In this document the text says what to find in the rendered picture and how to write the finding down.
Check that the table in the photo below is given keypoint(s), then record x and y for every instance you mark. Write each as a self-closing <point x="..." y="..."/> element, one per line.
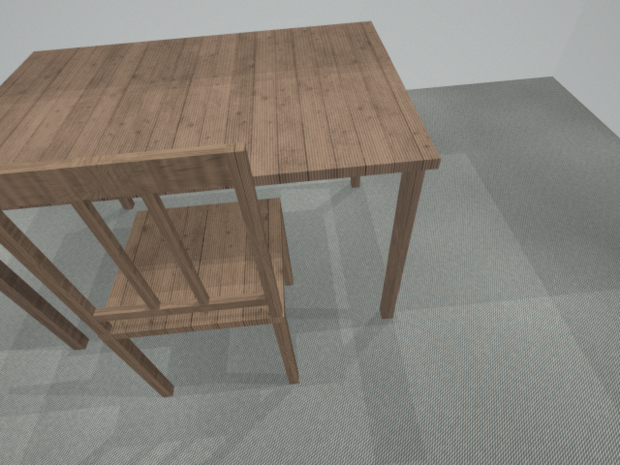
<point x="310" y="103"/>

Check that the chair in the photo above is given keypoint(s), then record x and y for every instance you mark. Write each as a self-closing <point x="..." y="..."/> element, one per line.
<point x="183" y="269"/>

